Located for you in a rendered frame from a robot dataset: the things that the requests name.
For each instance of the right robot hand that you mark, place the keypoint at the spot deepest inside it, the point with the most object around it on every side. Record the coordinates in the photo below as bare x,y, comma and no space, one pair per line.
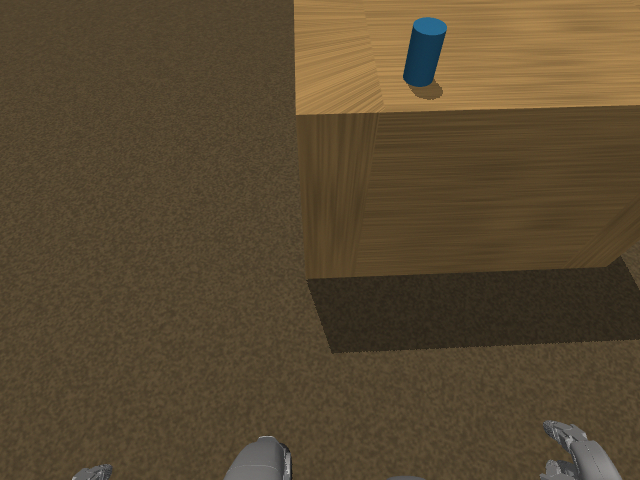
590,460

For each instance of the can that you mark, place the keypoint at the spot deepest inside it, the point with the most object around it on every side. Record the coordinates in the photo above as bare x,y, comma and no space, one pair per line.
424,50

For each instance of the left robot hand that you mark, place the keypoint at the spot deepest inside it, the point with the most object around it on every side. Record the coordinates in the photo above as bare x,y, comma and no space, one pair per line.
101,472

